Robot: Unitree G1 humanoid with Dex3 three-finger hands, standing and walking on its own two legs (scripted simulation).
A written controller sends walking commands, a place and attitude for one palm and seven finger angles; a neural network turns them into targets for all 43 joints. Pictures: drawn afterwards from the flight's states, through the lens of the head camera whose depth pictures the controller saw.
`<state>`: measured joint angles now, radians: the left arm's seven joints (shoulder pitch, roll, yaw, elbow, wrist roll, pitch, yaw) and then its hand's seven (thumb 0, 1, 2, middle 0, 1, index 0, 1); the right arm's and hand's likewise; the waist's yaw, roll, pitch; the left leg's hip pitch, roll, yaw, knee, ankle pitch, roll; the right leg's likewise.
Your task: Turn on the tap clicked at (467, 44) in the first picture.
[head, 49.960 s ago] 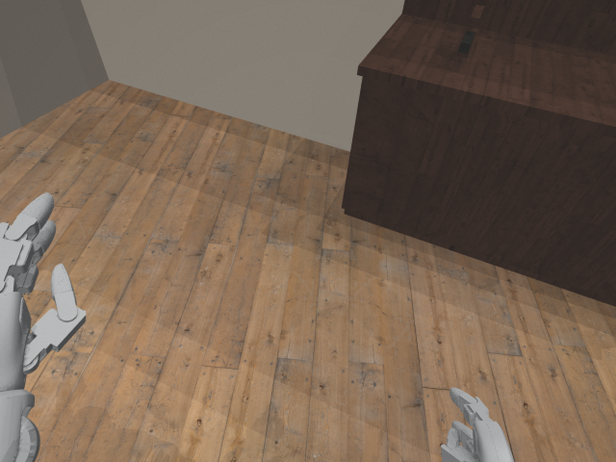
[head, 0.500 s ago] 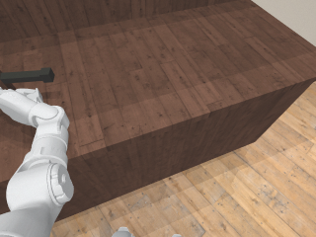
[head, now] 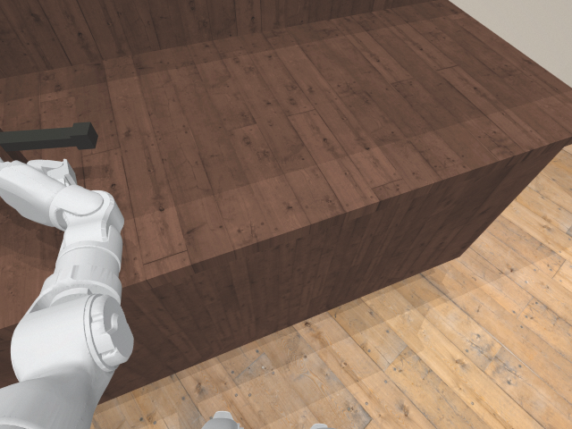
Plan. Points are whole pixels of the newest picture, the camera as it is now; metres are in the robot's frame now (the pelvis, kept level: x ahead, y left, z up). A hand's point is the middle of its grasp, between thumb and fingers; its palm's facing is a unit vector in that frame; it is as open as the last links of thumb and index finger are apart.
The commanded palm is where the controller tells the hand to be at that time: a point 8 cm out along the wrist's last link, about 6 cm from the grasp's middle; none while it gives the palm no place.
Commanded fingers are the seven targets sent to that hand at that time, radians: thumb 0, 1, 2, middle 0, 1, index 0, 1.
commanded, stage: push the lever round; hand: left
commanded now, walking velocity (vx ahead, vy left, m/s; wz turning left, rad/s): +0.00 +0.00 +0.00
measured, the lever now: (84, 135) +0.53 +0.29 +0.09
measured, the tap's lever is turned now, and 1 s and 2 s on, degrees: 76 76 76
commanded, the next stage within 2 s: none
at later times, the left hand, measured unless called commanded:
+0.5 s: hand (66, 167) +0.46 +0.29 +0.10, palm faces +0.89 -0.44 -0.10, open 8.6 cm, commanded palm +0.46 +0.27 +0.09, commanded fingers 0.00 0.90 0.90 -0.15 -0.15 -0.15 -0.15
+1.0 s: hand (66, 167) +0.47 +0.29 +0.10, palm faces +0.89 -0.43 -0.11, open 8.6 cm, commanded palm +0.46 +0.27 +0.09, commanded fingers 0.00 0.90 0.90 -0.15 -0.15 -0.15 -0.15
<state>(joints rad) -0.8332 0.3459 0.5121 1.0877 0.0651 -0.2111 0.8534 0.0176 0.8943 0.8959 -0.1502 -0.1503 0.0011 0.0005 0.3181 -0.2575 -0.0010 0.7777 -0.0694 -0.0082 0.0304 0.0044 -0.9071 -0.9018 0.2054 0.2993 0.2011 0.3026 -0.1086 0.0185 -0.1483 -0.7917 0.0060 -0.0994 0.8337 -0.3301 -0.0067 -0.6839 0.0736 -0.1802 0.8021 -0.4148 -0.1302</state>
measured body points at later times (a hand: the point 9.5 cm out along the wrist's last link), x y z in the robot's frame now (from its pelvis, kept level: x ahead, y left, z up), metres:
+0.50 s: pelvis +0.00 +0.01 +0.00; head +0.06 +0.01 +0.44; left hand +0.41 +0.31 +0.10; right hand +0.03 -0.25 -0.13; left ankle +0.04 +0.15 -0.69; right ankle -0.01 -0.03 -0.69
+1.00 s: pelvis +0.00 +0.01 +0.00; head +0.07 +0.02 +0.45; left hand +0.41 +0.31 +0.10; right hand +0.03 -0.25 -0.13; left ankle +0.04 +0.15 -0.69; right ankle -0.01 -0.03 -0.69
